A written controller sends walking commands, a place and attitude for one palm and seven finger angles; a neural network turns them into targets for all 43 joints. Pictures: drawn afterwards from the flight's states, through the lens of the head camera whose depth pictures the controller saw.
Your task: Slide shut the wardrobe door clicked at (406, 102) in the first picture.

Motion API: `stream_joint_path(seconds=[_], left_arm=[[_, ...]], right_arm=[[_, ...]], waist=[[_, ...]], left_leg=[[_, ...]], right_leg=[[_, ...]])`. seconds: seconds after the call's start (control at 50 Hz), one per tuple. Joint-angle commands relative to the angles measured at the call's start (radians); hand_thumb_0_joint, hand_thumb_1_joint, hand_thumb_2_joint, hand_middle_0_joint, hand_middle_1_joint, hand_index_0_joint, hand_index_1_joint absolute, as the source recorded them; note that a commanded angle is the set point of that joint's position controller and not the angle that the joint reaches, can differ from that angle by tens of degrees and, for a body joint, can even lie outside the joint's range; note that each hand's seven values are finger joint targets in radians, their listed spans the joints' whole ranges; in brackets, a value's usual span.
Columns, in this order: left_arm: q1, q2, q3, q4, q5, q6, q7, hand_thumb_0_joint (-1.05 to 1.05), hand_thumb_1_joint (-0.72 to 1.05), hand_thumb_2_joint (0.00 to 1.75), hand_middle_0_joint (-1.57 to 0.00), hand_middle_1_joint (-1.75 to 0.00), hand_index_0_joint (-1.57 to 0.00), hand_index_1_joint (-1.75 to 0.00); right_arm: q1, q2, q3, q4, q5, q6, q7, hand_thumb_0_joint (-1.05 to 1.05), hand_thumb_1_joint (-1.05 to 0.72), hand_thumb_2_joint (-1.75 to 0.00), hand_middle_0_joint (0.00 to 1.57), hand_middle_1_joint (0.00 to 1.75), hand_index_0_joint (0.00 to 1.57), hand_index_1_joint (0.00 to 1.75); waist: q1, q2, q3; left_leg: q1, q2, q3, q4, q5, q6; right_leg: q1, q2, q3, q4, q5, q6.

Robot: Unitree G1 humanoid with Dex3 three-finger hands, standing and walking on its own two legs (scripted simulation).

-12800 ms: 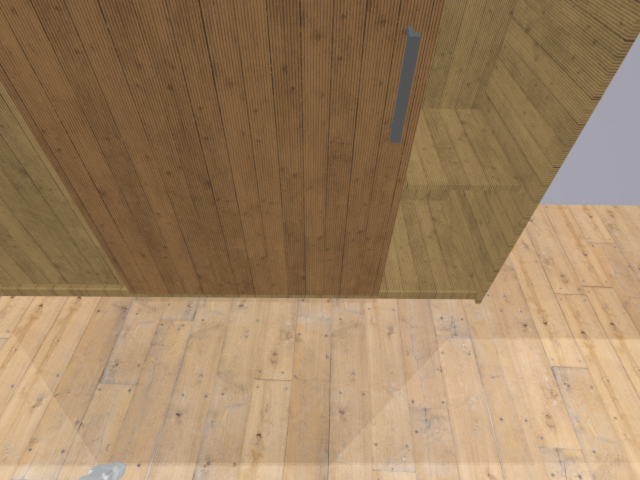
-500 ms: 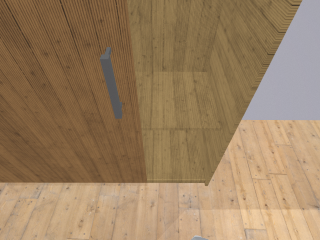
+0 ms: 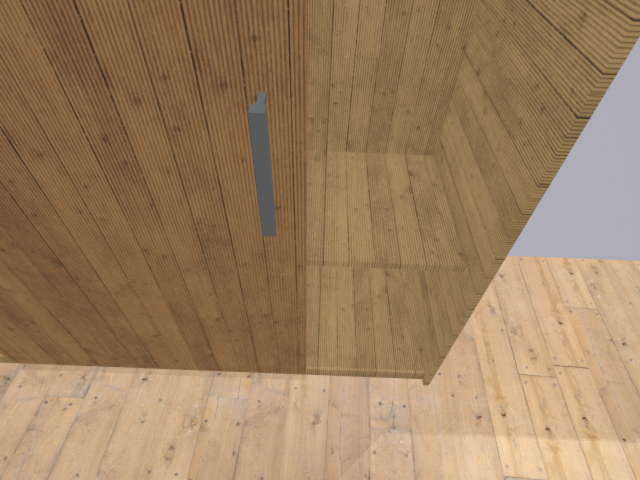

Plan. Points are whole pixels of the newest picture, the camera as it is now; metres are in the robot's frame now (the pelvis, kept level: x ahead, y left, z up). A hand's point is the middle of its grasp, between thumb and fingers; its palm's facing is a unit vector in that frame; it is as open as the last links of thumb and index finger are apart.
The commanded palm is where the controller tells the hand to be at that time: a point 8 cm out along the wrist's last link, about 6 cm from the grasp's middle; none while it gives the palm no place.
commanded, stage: come to a stop and stand still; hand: left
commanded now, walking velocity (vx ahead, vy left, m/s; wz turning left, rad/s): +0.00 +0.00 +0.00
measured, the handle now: (266, 170) +0.51 +0.12 +0.11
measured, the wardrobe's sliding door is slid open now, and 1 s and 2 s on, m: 0.38 0.38 0.38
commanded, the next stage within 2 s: look again from close up in 1.68 s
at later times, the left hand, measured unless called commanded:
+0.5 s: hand out of the picture -0.05 +0.21 -0.16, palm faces +0.04 -0.98 -0.19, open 7.4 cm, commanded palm none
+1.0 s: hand out of the picture -0.04 +0.18 -0.16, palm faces +0.06 -0.98 -0.17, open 7.4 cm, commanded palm none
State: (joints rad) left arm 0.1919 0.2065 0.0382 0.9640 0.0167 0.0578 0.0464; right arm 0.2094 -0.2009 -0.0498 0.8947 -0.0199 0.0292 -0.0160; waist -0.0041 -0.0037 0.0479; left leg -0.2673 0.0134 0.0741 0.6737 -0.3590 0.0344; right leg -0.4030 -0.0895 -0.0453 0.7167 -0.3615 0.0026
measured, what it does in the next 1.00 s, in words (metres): steps on the spot: right foot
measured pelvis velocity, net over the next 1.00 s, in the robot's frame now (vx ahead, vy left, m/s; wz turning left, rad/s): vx -0.03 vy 0.02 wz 0.02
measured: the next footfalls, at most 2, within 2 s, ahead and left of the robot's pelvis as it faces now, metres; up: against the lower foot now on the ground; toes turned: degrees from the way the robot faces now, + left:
right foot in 0.12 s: +0.09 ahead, -0.10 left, +0.00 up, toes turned +5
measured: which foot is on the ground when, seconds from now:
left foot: down 0.00-1.00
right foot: up 0.00-0.10, down 0.12-1.00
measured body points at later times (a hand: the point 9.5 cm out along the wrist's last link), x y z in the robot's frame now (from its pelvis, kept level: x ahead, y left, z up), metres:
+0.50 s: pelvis -0.04 +0.04 +0.01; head -0.05 +0.04 +0.46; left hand -0.05 +0.27 -0.14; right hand -0.03 -0.19 -0.14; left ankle +0.00 +0.10 -0.72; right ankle +0.04 -0.10 -0.72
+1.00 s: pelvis -0.03 +0.02 +0.02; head -0.04 +0.02 +0.47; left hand -0.05 +0.23 -0.14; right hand -0.02 -0.20 -0.15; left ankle +0.00 +0.10 -0.72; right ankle +0.05 -0.10 -0.72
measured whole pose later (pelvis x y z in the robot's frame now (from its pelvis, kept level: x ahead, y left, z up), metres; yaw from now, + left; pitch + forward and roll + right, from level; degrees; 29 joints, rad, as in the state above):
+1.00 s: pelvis -0.03 +0.02 +0.02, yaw +1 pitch -2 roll +0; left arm 0.36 0.12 0.00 1.07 0.02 -0.01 0.02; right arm 0.32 -0.15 -0.01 1.07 -0.01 0.00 -0.01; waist -0.01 0.01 -0.01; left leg -0.24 -0.05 0.08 0.47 -0.20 0.07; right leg -0.30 0.01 0.07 0.48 -0.15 0.01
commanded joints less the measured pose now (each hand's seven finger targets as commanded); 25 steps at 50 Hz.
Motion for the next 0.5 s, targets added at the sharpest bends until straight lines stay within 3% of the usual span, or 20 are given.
stream_joint_path(seconds=[0.0, 0.04, 0.06, 0.08, 0.1, 0.12, 0.16, 0.18, 0.24, 0.28, 0.48], left_arm=[[0.063, 0.059, 0.014, -0.095, -0.002, -0.01, -0.016, 0.0, 0.9, 0.9, -0.2, -0.3, -0.2, -0.3], [0.124, 0.059, 0.011, -0.088, 0.0, -0.028, -0.022, 0.0, 0.9, 0.9, -0.2, -0.3, -0.2, -0.3], [0.147, 0.064, 0.008, -0.086, 0.004, -0.038, -0.022, 0.0, 0.9, 0.9, -0.2, -0.3, -0.2, -0.3], [0.134, 0.091, 0.007, -0.087, 0.005, -0.047, -0.02, 0.0, 0.9, 0.9, -0.2, -0.3, -0.2, -0.3], [0.12, 0.111, 0.002, -0.098, 0.007, -0.054, -0.02, 0.0, 0.9, 0.9, -0.2, -0.3, -0.2, -0.3], [0.088, 0.135, 0.004, -0.108, 0.006, -0.054, -0.023, 0.0, 0.9, 0.9, -0.2, -0.3, -0.2, -0.3], [0.064, 0.126, 0.009, -0.118, 0.006, -0.048, -0.019, 0.0, 0.9, 0.9, -0.2, -0.3, -0.2, -0.3], [0.071, 0.114, 0.007, -0.116, 0.007, -0.046, -0.018, 0.0, 0.9, 0.9, -0.2, -0.3, -0.2, -0.3], [0.154, 0.065, 0.001, -0.09, 0.007, -0.048, -0.017, 0.0, 0.9, 0.9, -0.2, -0.3, -0.2, -0.3], [0.194, 0.055, -0.005, -0.062, 0.01, -0.051, -0.017, 0.0, 0.9, 0.9, -0.2, -0.3, -0.2, -0.3], [0.234, 0.027, -0.014, 0.028, 0.011, -0.057, -0.016, 0.0, 0.9, 0.9, -0.2, -0.3, -0.2, -0.3]], right_arm=[[-0.053, -0.14, -0.015, -0.12, -0.017, -0.01, -0.004, 0.0, -0.9, -0.9, 0.2, 0.3, 0.2, 0.3], [-0.027, -0.14, -0.013, -0.12, -0.012, -0.011, -0.001, 0.0, -0.9, -0.9, 0.2, 0.3, 0.2, 0.3], [-0.014, -0.133, -0.011, -0.12, -0.006, -0.012, -0.001, 0.0, -0.9, -0.9, 0.2, 0.3, 0.2, 0.3], [0.011, -0.108, -0.004, -0.112, 0.001, -0.013, -0.001, 0.0, -0.9, -0.9, 0.2, 0.3, 0.2, 0.3], [0.045, -0.089, 0.0, -0.108, 0.005, -0.014, 0.0, 0.0, -0.9, -0.9, 0.2, 0.3, 0.2, 0.3], [0.075, -0.089, -0.001, -0.098, 0.004, -0.012, 0.003, 0.0, -0.9, -0.9, 0.2, 0.3, 0.2, 0.3], [0.117, -0.106, -0.007, -0.069, -0.003, -0.011, 0.004, 0.0, -0.9, -0.9, 0.2, 0.3, 0.2, 0.3], [0.126, -0.109, -0.007, -0.062, -0.005, -0.014, 0.004, 0.0, -0.9, -0.9, 0.2, 0.3, 0.2, 0.3], [0.098, -0.12, -0.005, -0.046, -0.006, -0.034, 0.001, 0.0, -0.9, -0.9, 0.2, 0.3, 0.2, 0.3], [0.072, -0.116, 0.001, -0.034, -0.001, -0.04, 0.0, 0.0, -0.9, -0.9, 0.2, 0.3, 0.2, 0.3], [0.109, -0.106, 0.011, 0.064, 0.003, -0.038, -0.003, 0.0, -0.9, -0.9, 0.2, 0.3, 0.2, 0.3]], waist=[[0.028, 0.171, 0.071], [0.04, 0.069, 0.029], [0.041, 0.017, 0.028], [0.02, -0.019, 0.038], [-0.009, -0.027, 0.031], [-0.034, -0.039, 0.025], [-0.047, -0.109, 0.048], [-0.044, -0.109, 0.058], [-0.002, 0.051, 0.032], [0.022, 0.071, 0.008], [0.02, 0.031, 0.065]], left_leg=[[-0.202, 0.193, -0.188, -0.327, 0.193, 0.109], [-0.163, 0.178, -0.194, -0.291, 0.041, 0.088], [-0.156, 0.144, -0.181, -0.259, -0.042, 0.06], [-0.158, 0.083, -0.146, -0.229, -0.081, 0.031], [-0.106, 0.033, -0.118, -0.205, -0.099, 0.013], [-0.041, 0.011, -0.122, -0.208, -0.144, 0.009], [-0.012, 0.033, -0.137, -0.226, -0.141, 0.018], [-0.023, 0.052, -0.164, -0.271, -0.156, 0.025], [-0.111, 0.133, -0.259, -0.426, -0.22, 0.044], [-0.128, 0.133, -0.25, -0.442, -0.21, 0.046], [-0.143, 0.123, -0.24, -0.478, -0.257, 0.032]], right_leg=[[0.042, 0.074, 0.024, 0.146, -0.046, -0.022], [0.118, 0.075, 0.008, -0.04, 0.023, -0.02], [0.14, 0.067, 0.039, -0.163, 0.078, -0.027], [0.134, 0.024, 0.126, -0.238, 0.108, -0.053], [0.058, -0.044, 0.229, -0.297, 0.033, -0.093], [-0.05, -0.049, 0.256, -0.339, -0.179, -0.109], [-0.105, -0.017, 0.219, -0.333, -0.227, -0.082], [-0.096, 0.009, 0.186, -0.307, -0.19, -0.07], [0.054, 0.068, 0.093, -0.19, 0.032, -0.042], [0.124, 0.069, 0.089, -0.187, 0.087, -0.042], [0.132, 0.059, 0.12, -0.24, 0.059, -0.044]])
